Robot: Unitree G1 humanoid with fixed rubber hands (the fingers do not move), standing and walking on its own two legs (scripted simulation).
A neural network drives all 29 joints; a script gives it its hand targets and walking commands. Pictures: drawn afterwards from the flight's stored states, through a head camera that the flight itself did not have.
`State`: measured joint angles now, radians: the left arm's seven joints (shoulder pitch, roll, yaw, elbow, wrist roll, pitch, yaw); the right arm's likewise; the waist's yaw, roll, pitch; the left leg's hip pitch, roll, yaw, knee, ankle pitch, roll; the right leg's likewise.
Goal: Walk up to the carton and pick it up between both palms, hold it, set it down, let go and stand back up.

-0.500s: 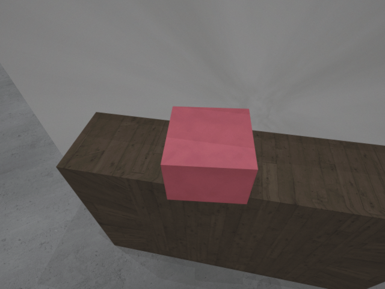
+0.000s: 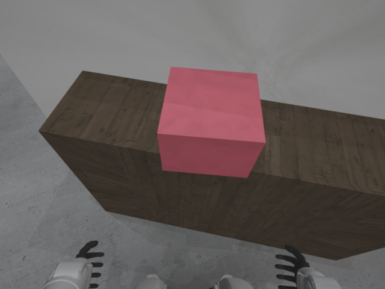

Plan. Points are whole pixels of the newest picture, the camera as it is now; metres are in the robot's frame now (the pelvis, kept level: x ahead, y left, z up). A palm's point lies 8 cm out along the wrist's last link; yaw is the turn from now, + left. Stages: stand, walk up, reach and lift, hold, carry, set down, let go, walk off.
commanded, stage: reach and lift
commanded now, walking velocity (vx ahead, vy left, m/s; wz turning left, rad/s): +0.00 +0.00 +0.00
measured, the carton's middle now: (209, 122) +0.48 -0.04 +0.02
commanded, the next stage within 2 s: none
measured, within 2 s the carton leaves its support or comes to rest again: neither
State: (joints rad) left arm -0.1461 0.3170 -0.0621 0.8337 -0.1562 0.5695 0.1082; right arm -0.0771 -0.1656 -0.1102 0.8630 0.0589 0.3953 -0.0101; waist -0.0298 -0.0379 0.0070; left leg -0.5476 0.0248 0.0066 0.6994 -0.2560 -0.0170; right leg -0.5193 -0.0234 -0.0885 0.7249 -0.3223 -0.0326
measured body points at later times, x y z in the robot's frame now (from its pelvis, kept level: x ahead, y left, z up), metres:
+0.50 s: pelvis +0.01 -0.01 +0.03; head +0.08 +0.00 +0.47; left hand +0.22 +0.20 -0.08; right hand +0.18 -0.23 -0.08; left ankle +0.04 +0.13 -0.71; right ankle +0.02 -0.10 -0.71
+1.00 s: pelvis -0.01 +0.02 +0.03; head +0.01 +0.01 +0.48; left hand +0.17 +0.21 -0.05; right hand +0.13 -0.20 -0.05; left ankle +0.04 +0.13 -0.71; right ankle +0.02 -0.10 -0.71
